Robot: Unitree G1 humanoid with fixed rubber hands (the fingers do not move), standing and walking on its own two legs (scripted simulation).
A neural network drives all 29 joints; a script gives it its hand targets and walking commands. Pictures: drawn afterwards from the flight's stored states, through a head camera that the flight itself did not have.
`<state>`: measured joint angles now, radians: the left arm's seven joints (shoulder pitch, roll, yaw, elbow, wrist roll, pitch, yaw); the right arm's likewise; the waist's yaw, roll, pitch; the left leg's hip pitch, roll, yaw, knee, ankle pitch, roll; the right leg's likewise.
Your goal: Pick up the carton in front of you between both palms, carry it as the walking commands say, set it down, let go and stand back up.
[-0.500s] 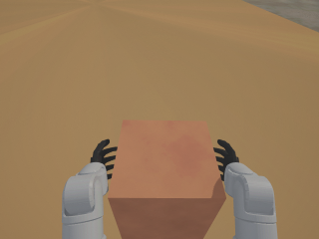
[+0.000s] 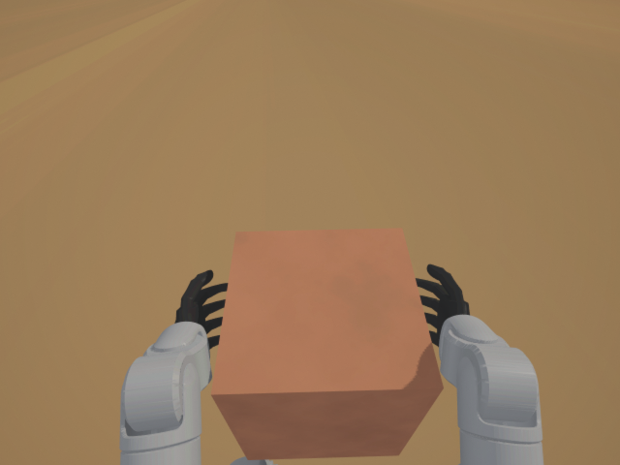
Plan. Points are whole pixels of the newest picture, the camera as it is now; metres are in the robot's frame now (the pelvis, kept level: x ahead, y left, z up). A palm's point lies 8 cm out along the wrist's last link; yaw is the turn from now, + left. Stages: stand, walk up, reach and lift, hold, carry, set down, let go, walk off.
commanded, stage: carry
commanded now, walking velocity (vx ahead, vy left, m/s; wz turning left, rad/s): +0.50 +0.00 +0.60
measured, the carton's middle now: (321, 349) +0.28 +0.01 -0.01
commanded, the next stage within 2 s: none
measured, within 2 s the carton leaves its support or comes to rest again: neither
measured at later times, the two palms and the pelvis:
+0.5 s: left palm (164, 175) +0.56 +0.27 +0.06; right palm (335, 143) +0.62 -0.02 +0.07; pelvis +0.32 +0.07 -0.01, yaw +12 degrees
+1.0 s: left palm (177, 82) +0.86 +0.32 +0.07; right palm (305, 57) +0.96 +0.04 +0.06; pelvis +0.66 +0.09 +0.00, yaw +19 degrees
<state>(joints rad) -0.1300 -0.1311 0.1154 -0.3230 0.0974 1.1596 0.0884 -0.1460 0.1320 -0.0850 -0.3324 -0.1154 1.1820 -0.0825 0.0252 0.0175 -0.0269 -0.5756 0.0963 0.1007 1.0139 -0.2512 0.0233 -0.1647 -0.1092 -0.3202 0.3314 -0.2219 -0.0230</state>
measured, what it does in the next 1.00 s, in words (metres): walks ahead, turning left: left foot, then right foot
